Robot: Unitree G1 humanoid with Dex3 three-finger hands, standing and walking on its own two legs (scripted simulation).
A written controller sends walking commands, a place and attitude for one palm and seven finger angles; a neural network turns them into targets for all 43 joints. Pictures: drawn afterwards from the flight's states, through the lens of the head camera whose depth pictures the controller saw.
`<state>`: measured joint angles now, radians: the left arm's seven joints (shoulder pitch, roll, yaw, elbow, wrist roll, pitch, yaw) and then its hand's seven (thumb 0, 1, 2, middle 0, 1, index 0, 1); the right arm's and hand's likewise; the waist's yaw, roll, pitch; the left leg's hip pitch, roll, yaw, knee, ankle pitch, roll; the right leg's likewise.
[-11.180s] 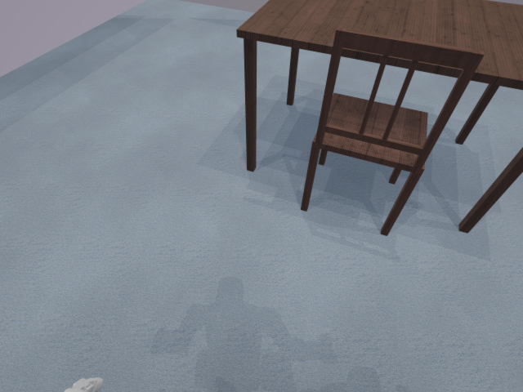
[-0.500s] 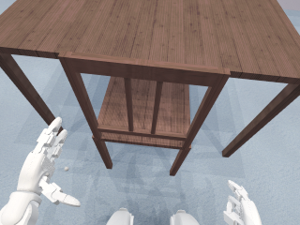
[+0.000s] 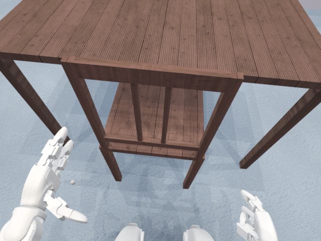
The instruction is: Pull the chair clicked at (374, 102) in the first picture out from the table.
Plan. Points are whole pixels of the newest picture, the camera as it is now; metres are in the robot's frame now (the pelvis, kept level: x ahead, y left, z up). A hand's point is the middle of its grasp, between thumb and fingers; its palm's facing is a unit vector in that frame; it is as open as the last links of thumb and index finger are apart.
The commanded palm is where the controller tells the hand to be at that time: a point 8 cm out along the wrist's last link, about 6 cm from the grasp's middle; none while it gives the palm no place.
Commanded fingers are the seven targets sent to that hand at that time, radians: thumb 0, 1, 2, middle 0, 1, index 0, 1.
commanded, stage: aim the fingers beside a spindle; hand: left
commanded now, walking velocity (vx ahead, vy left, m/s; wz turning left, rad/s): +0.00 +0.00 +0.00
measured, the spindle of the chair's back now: (137, 116) +0.47 +0.09 -0.02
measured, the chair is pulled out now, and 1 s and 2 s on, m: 0.00 0.00 0.00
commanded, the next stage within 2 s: push the fingers through the gap in 1.98 s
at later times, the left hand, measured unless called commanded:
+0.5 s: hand (100, 176) +0.26 +0.16 +0.02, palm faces -0.08 -1.00 -0.05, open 16.9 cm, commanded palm +0.25 +0.21 +0.03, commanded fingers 0.00 -0.50 0.30 -0.06 -0.08 -0.06 -0.08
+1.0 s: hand (119, 164) +0.30 +0.12 +0.00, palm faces -0.11 -0.99 -0.01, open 16.9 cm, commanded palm +0.29 +0.17 +0.00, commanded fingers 0.00 -0.50 0.30 -0.06 -0.08 -0.06 -0.08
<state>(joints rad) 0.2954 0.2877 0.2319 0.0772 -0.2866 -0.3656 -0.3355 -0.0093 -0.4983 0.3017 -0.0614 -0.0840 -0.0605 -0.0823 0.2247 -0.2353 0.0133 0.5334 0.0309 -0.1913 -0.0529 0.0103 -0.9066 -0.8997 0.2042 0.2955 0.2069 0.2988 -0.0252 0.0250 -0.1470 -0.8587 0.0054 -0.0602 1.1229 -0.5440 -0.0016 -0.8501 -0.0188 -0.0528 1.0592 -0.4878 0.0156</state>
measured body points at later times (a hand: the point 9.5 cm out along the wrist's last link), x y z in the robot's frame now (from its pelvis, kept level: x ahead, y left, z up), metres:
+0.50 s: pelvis +0.00 -0.01 -0.01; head +0.08 +0.00 +0.43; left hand +0.26 +0.21 +0.03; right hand +0.17 -0.25 -0.10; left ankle +0.00 +0.12 -0.66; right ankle +0.01 -0.13 -0.66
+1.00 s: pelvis -0.01 -0.01 -0.02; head +0.09 +0.00 +0.41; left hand +0.30 +0.17 +0.00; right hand +0.16 -0.25 -0.12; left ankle +0.00 +0.12 -0.66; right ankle +0.01 -0.13 -0.66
